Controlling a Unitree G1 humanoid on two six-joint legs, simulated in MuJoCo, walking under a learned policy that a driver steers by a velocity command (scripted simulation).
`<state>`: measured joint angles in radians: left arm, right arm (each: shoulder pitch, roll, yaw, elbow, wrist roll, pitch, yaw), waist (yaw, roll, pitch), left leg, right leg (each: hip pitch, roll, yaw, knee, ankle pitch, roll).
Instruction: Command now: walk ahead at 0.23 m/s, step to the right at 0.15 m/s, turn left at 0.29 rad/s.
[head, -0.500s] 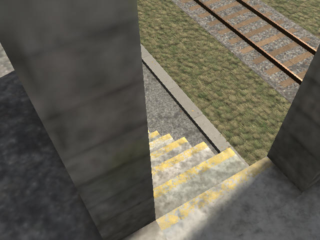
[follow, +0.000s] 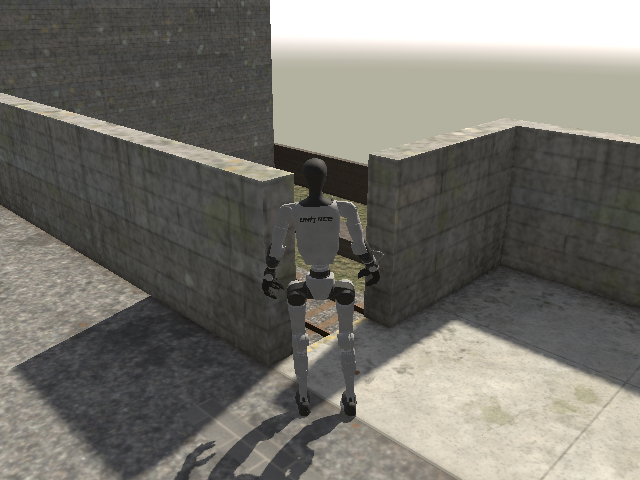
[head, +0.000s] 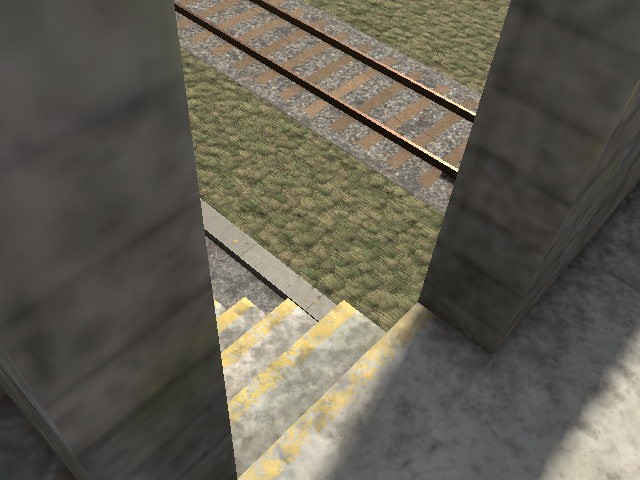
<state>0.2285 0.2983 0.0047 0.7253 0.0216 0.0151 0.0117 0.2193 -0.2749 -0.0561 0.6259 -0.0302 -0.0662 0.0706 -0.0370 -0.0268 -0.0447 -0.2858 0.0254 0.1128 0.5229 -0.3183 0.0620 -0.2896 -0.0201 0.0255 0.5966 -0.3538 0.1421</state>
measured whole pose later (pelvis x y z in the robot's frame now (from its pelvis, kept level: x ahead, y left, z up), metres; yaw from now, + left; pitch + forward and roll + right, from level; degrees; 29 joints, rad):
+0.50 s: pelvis +0.13 -0.16 +0.01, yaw +22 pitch +6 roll +0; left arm 0.23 0.20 0.03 0.69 0.01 0.00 0.00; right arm 0.22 -0.26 -0.03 0.74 -0.08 -0.11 0.05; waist -0.07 -0.02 -0.09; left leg -0.61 0.03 0.06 1.14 -0.50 0.04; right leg -0.17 0.00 -0.09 0.36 -0.28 -0.04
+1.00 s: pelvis +0.31 -0.23 +0.00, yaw +50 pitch +3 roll -1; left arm 0.09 0.23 0.01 0.58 -0.01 0.05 0.00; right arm 0.41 -0.25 -0.07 0.77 -0.04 -0.11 0.03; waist -0.11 0.02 0.02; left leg -0.40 -0.02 -0.20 0.55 -0.21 0.00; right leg -0.50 -0.04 0.23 0.90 -0.39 0.15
